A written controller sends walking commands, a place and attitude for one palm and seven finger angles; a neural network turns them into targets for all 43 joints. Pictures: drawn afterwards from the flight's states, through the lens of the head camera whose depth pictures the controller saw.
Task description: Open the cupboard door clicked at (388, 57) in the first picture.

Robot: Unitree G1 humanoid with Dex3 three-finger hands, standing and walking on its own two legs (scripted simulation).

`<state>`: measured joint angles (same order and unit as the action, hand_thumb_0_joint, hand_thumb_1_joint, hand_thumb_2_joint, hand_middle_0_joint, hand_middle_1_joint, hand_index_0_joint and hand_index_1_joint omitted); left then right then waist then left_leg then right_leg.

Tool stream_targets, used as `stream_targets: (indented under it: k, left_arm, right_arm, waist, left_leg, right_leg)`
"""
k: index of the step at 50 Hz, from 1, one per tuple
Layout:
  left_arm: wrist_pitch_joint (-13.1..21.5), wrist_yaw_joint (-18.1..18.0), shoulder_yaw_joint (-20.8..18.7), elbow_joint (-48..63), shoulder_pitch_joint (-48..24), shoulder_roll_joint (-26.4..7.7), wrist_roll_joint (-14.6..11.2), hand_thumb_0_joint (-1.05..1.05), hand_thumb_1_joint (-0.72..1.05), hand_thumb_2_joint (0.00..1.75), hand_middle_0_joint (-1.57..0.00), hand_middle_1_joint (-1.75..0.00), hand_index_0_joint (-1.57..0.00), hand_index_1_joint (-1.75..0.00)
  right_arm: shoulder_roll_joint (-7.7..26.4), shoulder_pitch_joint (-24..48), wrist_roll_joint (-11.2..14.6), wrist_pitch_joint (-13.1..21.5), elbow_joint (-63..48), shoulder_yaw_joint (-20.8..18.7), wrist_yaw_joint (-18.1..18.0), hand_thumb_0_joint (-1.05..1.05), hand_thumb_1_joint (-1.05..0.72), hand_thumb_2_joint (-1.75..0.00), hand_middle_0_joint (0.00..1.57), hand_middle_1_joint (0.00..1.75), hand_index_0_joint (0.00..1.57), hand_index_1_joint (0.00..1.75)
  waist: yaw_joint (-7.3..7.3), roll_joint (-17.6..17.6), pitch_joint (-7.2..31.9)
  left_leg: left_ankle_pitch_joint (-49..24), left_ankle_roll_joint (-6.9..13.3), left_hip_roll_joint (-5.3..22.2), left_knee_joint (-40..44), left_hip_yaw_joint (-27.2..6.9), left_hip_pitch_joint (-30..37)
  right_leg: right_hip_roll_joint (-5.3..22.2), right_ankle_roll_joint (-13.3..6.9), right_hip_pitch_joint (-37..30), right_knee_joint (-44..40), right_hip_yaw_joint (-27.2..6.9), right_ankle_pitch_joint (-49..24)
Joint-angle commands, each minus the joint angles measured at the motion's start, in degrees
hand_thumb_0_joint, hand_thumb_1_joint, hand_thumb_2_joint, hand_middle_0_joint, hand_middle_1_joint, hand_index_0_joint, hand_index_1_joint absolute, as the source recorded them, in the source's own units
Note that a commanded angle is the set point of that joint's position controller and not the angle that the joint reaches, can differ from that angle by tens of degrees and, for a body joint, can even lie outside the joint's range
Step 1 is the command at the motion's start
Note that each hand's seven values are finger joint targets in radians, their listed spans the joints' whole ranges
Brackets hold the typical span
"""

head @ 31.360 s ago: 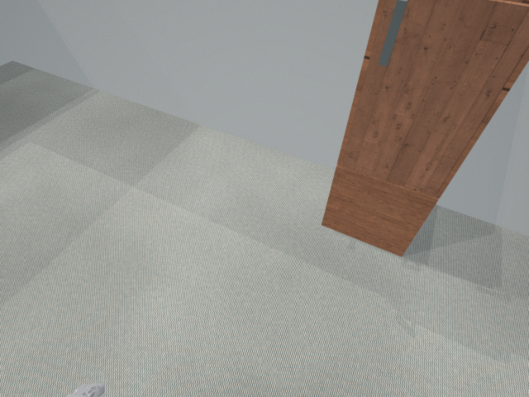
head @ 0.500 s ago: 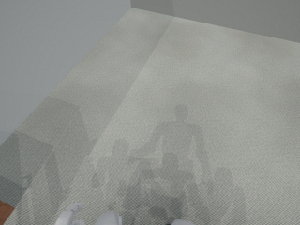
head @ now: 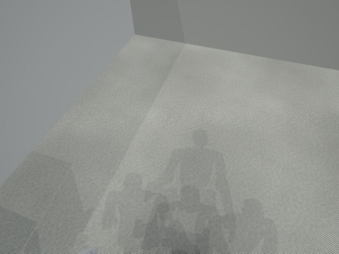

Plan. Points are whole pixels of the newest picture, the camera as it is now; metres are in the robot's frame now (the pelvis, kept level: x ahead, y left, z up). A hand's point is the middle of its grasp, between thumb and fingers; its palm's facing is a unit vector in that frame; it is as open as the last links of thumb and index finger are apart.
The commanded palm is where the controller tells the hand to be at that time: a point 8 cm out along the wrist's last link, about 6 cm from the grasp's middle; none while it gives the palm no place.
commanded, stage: walk to a spot facing it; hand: left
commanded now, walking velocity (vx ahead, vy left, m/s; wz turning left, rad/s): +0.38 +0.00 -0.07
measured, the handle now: out of the picture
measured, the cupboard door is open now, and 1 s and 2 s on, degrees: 48 48 48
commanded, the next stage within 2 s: turn to face it in 0.38 s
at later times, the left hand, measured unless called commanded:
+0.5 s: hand (123, 181) +0.35 +0.16 -0.16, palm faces -0.02 -0.98 -0.19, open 7.4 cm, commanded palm none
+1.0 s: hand (125, 148) +0.47 +0.18 -0.16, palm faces +0.23 -0.95 -0.23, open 7.4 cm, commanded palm none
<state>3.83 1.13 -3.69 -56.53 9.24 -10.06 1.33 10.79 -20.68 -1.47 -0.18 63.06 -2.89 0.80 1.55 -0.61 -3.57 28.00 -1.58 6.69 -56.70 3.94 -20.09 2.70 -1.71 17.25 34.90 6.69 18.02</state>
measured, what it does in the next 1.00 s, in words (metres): walks ahead: left foot, then right foot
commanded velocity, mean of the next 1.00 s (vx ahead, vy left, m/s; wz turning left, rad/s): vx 0.15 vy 0.00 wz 0.30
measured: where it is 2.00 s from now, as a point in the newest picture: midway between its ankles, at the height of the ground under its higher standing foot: (185, 199)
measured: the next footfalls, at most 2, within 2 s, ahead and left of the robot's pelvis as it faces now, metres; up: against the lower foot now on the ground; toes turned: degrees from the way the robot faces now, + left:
left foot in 0.20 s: +0.24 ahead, +0.14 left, +0.00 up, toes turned +7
right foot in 0.50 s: +0.36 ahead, -0.16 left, +0.00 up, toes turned -9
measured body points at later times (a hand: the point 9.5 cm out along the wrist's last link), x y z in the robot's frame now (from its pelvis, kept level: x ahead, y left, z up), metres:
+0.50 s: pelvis +0.25 -0.02 +0.00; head +0.27 -0.03 +0.45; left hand +0.35 +0.22 -0.14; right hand +0.22 -0.25 -0.16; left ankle +0.20 +0.13 -0.73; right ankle +0.32 -0.15 -0.73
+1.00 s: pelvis +0.41 -0.04 +0.01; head +0.45 -0.03 +0.45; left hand +0.46 +0.23 -0.14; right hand +0.52 -0.26 -0.14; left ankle +0.41 +0.09 -0.73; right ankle +0.43 -0.18 -0.70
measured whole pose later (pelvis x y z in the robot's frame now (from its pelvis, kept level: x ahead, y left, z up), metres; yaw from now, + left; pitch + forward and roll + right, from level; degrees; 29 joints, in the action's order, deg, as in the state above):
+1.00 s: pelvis +0.41 -0.04 +0.01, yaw +12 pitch +2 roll -1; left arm -1.3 -0.4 -3.8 -54.3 6.9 -12.0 0.5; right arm 10.6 -11.3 -1.7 -1.0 54.9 -2.5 -0.4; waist 1.5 -0.6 -4.0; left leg 14.3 -0.2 1.8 -31.7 0.0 -19.0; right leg 3.3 4.6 23.2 47.2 2.8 24.6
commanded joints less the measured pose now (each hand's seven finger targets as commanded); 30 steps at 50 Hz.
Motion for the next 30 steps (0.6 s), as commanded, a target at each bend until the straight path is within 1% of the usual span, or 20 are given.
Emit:
stream_targets:
  k: [1, 6, 8, 9, 10, 11, 12, 13, 14, 15, 17, 19, 22, 23, 24, 25, 26, 27, 28, 30]
  left_arm:
    - [0.4, -1.4, -1.5, -1.5, 9.6, -7.3, 0.1, 0.00, 0.90, 0.90, -0.20, -0.30, -0.20, -0.30]
    - [1.0, -0.9, -1.8, -3.6, 10.1, -9.5, -0.4, 0.00, 0.90, 0.90, -0.20, -0.30, -0.20, -0.30]
    - [0.8, -0.8, -1.8, -3.8, 9.1, -9.3, -0.7, 0.00, 0.90, 0.90, -0.20, -0.30, -0.20, -0.30]
    - [0.7, -0.5, -1.6, -2.7, 8.4, -7.4, -0.6, 0.00, 0.90, 0.90, -0.20, -0.30, -0.20, -0.30]
    - [0.5, -0.1, -0.8, -1.1, 9.7, -4.4, -0.9, 0.00, 0.90, 0.90, -0.20, -0.30, -0.20, -0.30]
    - [0.9, -0.1, -0.4, 1.7, 3.8, -4.9, -0.3, 0.00, 0.90, 0.90, -0.20, -0.30, -0.20, -0.30]
    - [0.8, -0.3, -0.4, 2.6, -0.7, -5.3, -0.2, 0.00, 0.90, 0.90, -0.20, -0.30, -0.20, -0.30]
    - [0.5, -0.1, -0.5, 2.7, -2.8, -4.3, -0.1, 0.00, 0.90, 0.90, -0.20, -0.30, -0.20, -0.30]
    - [-0.1, 0.4, -0.7, 2.4, -2.1, -4.3, 0.2, 0.00, 0.90, 0.90, -0.20, -0.30, -0.20, -0.30]
    - [-0.8, 1.0, -0.6, 1.9, -0.3, -3.5, 0.3, 0.00, 0.90, 0.90, -0.20, -0.30, -0.20, -0.30]
    - [-1.3, 1.5, -0.1, 1.4, 0.4, -2.1, 0.1, 0.00, 0.90, 0.90, -0.20, -0.30, -0.20, -0.30]
    - [-1.6, 1.6, -0.3, 0.4, 2.8, -2.0, 0.1, 0.00, 0.90, 0.90, -0.20, -0.30, -0.20, -0.30]
    - [-1.4, 1.1, -1.1, -1.4, 7.9, -4.3, 0.4, 0.00, 0.90, 0.90, -0.20, -0.30, -0.20, -0.30]
    - [-1.1, 0.7, -1.7, -2.3, 11.7, -6.4, 0.5, 0.00, 0.90, 0.90, -0.20, -0.30, -0.20, -0.30]
    - [-0.7, 0.1, -2.6, -3.5, 16.0, -11.0, 0.8, 0.00, 0.90, 0.90, -0.20, -0.30, -0.20, -0.30]
    - [-0.8, -0.5, -3.3, -3.8, 18.9, -15.9, 0.1, 0.00, 0.90, 0.90, -0.20, -0.30, -0.20, -0.30]
    - [-1.1, -1.0, -3.0, -2.9, 16.0, -15.4, -0.1, 0.00, 0.90, 0.90, -0.20, -0.30, -0.20, -0.30]
    - [-1.0, -1.8, -2.5, -2.3, 12.5, -11.3, 0.1, 0.00, 0.90, 0.90, -0.20, -0.30, -0.20, -0.30]
    - [-0.7, -2.1, -1.6, -1.7, 9.7, -8.7, 0.2, 0.00, 0.90, 0.90, -0.20, -0.30, -0.20, -0.30]
    - [0.2, -2.2, -1.0, -1.5, 8.2, -6.5, 0.4, 0.00, 0.90, 0.90, -0.20, -0.30, -0.20, -0.30]
  right_arm:
    - [2.0, 8.9, -0.1, 2.8, -7.8, -0.9, 0.3, 0.00, -0.90, -0.90, 0.20, 0.30, 0.20, 0.30]
    - [0.8, 8.6, -0.1, 3.3, -7.5, -0.6, 1.4, 0.00, -0.90, -0.90, 0.20, 0.30, 0.20, 0.30]
    - [3.4, 2.5, -0.2, 4.0, -5.7, -1.2, 0.7, 0.00, -0.90, -0.90, 0.20, 0.30, 0.20, 0.30]
    - [7.7, -5.4, -0.6, 4.4, -3.6, -2.3, 0.0, 0.00, -0.90, -0.90, 0.20, 0.30, 0.20, 0.30]
    - [14.4, -13.6, -1.4, 4.5, -1.8, -3.8, -0.9, 0.00, -0.90, -0.90, 0.20, 0.30, 0.20, 0.30]
    - [15.1, -16.3, -1.1, 3.9, -1.4, -3.9, -1.4, 0.00, -0.90, -0.90, 0.20, 0.30, 0.20, 0.30]
    - [13.4, -12.9, -0.9, 3.8, -2.1, -3.7, -1.4, 0.00, -0.90, -0.90, 0.20, 0.30, 0.20, 0.30]
    - [10.9, -8.3, -0.8, 4.1, -3.2, -3.1, -1.6, 0.00, -0.90, -0.90, 0.20, 0.30, 0.20, 0.30]
    - [8.1, -4.4, -0.8, 4.4, -4.1, -2.3, -1.7, 0.00, -0.90, -0.90, 0.20, 0.30, 0.20, 0.30]
    - [7.6, -1.9, -0.8, 4.7, -4.4, -2.0, -1.8, 0.00, -0.90, -0.90, 0.20, 0.30, 0.20, 0.30]
    - [7.6, -0.4, -0.7, 4.9, -4.4, -1.9, -1.7, 0.00, -0.90, -0.90, 0.20, 0.30, 0.20, 0.30]
    - [8.1, 1.7, -0.6, 4.2, -4.7, -2.3, -1.3, 0.00, -0.90, -0.90, 0.20, 0.30, 0.20, 0.30]
    - [7.8, 3.5, -0.5, 2.9, -4.6, -2.3, -0.8, 0.00, -0.90, -0.90, 0.20, 0.30, 0.20, 0.30]
    - [6.6, 4.5, -0.3, 2.7, -4.8, -2.0, -0.7, 0.00, -0.90, -0.90, 0.20, 0.30, 0.20, 0.30]
    - [3.1, 4.9, 0.2, 2.5, -5.7, -1.1, -0.3, 0.00, -0.90, -0.90, 0.20, 0.30, 0.20, 0.30]
    - [1.8, 4.9, 0.5, 2.1, -7.5, -0.8, -0.1, 0.00, -0.90, -0.90, 0.20, 0.30, 0.20, 0.30]
    - [3.1, 5.3, 0.5, 2.1, -7.5, -1.0, -0.3, 0.00, -0.90, -0.90, 0.20, 0.30, 0.20, 0.30]
    - [2.9, 6.7, 0.5, 2.0, -6.9, -1.5, -0.7, 0.00, -0.90, -0.90, 0.20, 0.30, 0.20, 0.30]
    - [2.9, 6.7, 0.4, 2.1, -6.3, -1.2, -0.8, 0.00, -0.90, -0.90, 0.20, 0.30, 0.20, 0.30]
    - [0.5, 5.6, 0.5, 1.7, -5.4, -0.4, -0.7, 0.00, -0.90, -0.90, 0.20, 0.30, 0.20, 0.30]
  waist:
    - [-2.81, 9.7, 0.7]
    - [-1.82, 5.2, 2.3]
    - [1.71, 3.3, 4.0]
    - [5.27, -4.0, 8.2]
    - [7.40, -16.7, 14.3]
    - [8.95, -13.6, 11.1]
    - [7.66, -8.6, 5.8]
    - [5.78, -10.3, 0.5]
    - [3.38, -9.5, -2.7]
    - [1.34, -9.0, -2.6]
    - [0.41, -9.2, 0.4]
    - [-0.81, -8.2, 2.2]
    - [-3.94, -1.0, 1.8]
    - [-6.15, 2.4, 1.3]
    - [-8.45, 13.5, 0.6]
    - [-9.07, 20.8, 3.6]
    - [-7.46, 16.5, 2.7]
    - [-5.66, 16.6, 1.0]
    - [-4.16, 15.1, 1.0]
    - [-2.36, 10.5, 3.7]
  left_leg:
    - [-5.0, -0.6, 3.2, 1.8, -1.3, -15.0]
    - [-15.9, -0.3, -2.0, 23.4, 5.5, -3.1]
    - [-18.6, 1.2, -3.6, 29.4, 6.7, 10.1]
    - [-15.6, 4.6, 2.5, 31.5, -2.6, 22.4]
    - [-11.4, 11.3, 17.3, 36.8, -23.0, 34.0]
    - [-12.3, 15.3, 22.3, 40.8, -31.1, 32.6]
    - [-10.9, 14.8, 21.8, 41.3, -27.8, 25.5]
    - [-9.2, 13.7, 20.6, 43.8, -25.7, 18.1]
    - [-8.0, 11.5, 18.4, 45.8, -20.5, 12.9]
    - [-11.3, 9.9, 15.9, 46.0, -14.5, 11.2]
    - [-16.9, 8.2, 11.9, 44.7, -5.1, 9.3]
    - [-10.0, 7.9, 10.3, 43.8, -2.1, 5.3]
    - [0.7, 5.0, 6.8, 37.4, -0.3, -1.0]
    - [2.3, 3.3, 3.2, 30.1, 2.5, -5.0]
    - [4.1, 0.8, -3.7, 14.1, 8.0, -13.5]
    - [10.9, 0.9, -4.6, -0.3, 4.4, -17.0]
    - [8.1, 1.0, -2.3, -7.2, 0.0, -17.9]
    - [3.5, 1.1, -0.5, -9.9, -2.5, -18.7]
    - [0.2, 0.8, 1.2, -8.1, -3.9, -17.4]
    - [-0.5, 0.0, 0.7, 0.4, -2.0, -11.3]
  right_leg:
    - [15.8, -9.1, -10.6, -22.6, -16.1, -10.4]
    - [11.1, -6.3, -12.1, -19.0, -9.3, -14.9]
    - [8.0, -4.2, -7.1, -9.8, -5.8, -20.6]
    - [4.9, -1.7, 1.4, 3.5, -3.2, -18.6]
    - [-2.1, 0.9, 14.7, 22.6, 1.6, 2.2]
    - [-2.7, 0.3, 21.8, 34.4, -3.9, 13.8]
    - [0.7, 0.2, 26.0, 39.8, -6.6, 11.2]
    - [3.4, 0.8, 27.4, 40.0, -7.8, 7.1]
    - [5.6, 1.4, 25.4, 36.1, -8.4, 4.0]
    - [6.1, 1.9, 22.7, 29.5, -7.1, 2.8]
    - [5.2, 2.3, 12.8, 14.4, -3.7, 1.1]
    - [2.9, 2.4, 3.9, 6.6, -0.1, -1.9]
    - [-0.1, 2.3, -8.2, -1.0, 1.8, -4.8]
    - [1.8, 1.3, -13.4, -5.4, -1.9, -0.6]
    - [12.4, -3.0, -17.9, -15.2, -18.1, 6.9]
    - [23.0, -8.0, -19.5, -25.5, -32.6, 13.4]
    - [23.8, -10.2, -16.1, -26.4, -33.6, 16.8]
    - [22.3, -8.9, -13.7, -24.8, -28.6, 8.3]
    - [21.1, -7.7, -12.0, -22.2, -20.7, -5.4]
    - [19.0, -6.4, -11.3, -17.9, -9.0, -29.2]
